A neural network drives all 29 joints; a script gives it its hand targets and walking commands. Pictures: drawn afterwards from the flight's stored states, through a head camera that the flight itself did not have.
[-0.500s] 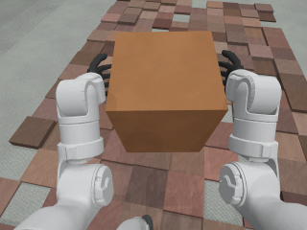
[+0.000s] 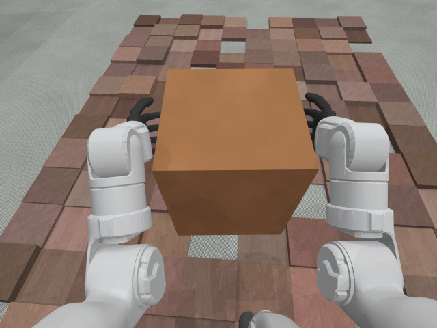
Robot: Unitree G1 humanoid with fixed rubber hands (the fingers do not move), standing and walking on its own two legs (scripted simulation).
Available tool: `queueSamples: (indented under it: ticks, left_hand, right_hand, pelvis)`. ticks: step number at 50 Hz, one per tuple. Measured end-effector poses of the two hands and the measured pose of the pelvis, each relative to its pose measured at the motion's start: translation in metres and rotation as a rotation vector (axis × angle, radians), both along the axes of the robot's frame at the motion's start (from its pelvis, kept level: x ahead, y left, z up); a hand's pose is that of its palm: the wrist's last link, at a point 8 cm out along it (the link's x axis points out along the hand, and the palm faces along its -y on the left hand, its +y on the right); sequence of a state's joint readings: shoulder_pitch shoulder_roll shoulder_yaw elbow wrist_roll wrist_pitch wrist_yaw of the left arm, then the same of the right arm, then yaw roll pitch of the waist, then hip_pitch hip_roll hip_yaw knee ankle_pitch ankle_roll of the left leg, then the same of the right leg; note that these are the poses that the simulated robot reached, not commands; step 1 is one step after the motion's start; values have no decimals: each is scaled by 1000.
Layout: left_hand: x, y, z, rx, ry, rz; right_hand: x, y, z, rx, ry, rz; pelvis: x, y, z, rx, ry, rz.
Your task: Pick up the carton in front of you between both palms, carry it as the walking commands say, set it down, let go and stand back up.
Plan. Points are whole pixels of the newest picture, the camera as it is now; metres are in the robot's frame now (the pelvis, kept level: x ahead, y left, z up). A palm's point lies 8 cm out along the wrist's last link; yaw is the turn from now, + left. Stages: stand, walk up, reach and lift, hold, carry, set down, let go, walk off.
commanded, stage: carry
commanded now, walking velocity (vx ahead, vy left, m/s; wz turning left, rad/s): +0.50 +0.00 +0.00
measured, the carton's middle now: (229, 160) +0.38 -0.01 +0.09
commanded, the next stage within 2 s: none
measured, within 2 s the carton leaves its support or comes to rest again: neither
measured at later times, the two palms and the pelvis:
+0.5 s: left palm (146, 62) +0.63 +0.16 +0.15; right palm (275, 55) +0.63 -0.14 +0.15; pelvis +0.28 +0.01 +0.01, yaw -1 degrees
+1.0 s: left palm (175, 23) +0.91 +0.11 +0.12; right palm (272, 21) +0.90 -0.19 +0.11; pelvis +0.57 -0.03 +0.00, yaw +0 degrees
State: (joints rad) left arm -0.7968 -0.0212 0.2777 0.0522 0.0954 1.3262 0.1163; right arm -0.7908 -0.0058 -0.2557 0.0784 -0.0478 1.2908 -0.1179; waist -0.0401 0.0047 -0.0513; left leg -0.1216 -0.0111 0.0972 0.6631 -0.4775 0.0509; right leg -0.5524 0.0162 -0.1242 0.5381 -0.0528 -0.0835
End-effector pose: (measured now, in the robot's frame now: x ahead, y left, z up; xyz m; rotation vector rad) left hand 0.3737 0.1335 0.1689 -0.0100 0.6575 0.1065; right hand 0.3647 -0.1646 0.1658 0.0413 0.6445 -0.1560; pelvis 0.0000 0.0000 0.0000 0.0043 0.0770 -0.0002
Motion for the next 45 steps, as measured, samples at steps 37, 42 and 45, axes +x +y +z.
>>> queueSamples:
  ticks: [37, 42, 45]
  left_hand:
    - [396, 17, 0, -5, 68, -34]
    - [444, 10, -15, -2, 115, -19]
    - [476, 2, -28, 0, 119, -9]
  right_hand:
    - [385, 17, 6, -29, 70, -37]
    - [438, 9, -9, -35, 117, -20]
    - [473, 1, -22, -39, 122, -5]
  pelvis:
    - [395, 22, 33, -12, 20, -16]
    - [455, 10, 33, 1, 19, -12]
    - [496, -2, 26, 17, 11, -10]
